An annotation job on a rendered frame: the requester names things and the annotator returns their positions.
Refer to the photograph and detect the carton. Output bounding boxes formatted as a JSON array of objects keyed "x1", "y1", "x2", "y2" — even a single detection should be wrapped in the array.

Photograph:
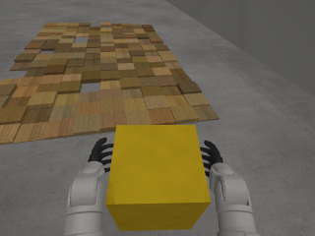
[{"x1": 105, "y1": 125, "x2": 212, "y2": 231}]

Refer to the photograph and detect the robot right forearm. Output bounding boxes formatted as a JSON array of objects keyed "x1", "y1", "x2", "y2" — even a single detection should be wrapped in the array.
[{"x1": 209, "y1": 162, "x2": 261, "y2": 236}]

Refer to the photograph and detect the robot left forearm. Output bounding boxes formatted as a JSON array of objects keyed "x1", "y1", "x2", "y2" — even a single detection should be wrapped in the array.
[{"x1": 62, "y1": 161, "x2": 106, "y2": 236}]

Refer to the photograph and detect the left robot hand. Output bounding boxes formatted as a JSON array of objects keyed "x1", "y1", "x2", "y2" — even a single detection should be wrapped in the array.
[{"x1": 88, "y1": 137, "x2": 114, "y2": 173}]

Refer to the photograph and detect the right robot hand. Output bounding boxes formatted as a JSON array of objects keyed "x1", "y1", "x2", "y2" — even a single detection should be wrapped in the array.
[{"x1": 200, "y1": 141, "x2": 223, "y2": 177}]

